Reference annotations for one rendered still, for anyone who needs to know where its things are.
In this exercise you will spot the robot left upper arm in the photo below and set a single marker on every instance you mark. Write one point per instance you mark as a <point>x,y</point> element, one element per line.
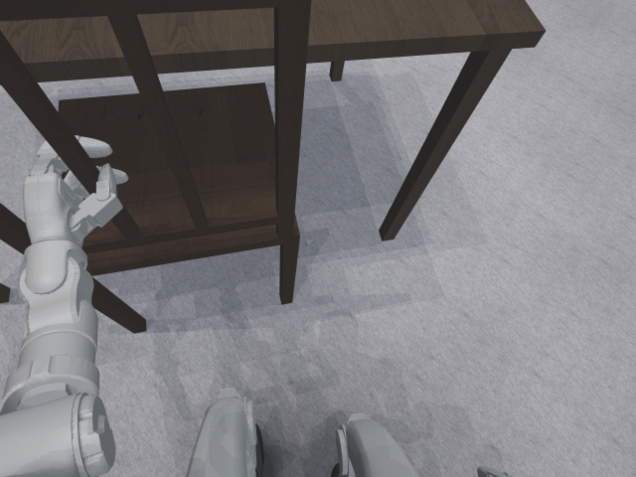
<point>65,437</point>

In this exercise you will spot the chair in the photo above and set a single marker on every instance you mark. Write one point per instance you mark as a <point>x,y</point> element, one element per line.
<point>208,171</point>

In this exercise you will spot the robot right thigh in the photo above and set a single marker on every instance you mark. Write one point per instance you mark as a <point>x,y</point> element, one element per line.
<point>366,449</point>

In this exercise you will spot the robot left thigh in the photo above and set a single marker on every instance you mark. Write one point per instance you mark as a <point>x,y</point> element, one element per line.
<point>227,431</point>

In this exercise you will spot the robot thigh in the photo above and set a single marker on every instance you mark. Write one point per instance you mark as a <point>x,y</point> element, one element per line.
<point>366,449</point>
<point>227,431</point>

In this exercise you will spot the table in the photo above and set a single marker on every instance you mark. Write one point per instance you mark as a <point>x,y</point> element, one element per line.
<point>85,48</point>

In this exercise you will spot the robot left hand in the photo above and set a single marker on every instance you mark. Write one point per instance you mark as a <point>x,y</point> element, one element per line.
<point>50,202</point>

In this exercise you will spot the left robot forearm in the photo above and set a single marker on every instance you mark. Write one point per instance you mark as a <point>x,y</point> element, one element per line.
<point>57,355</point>

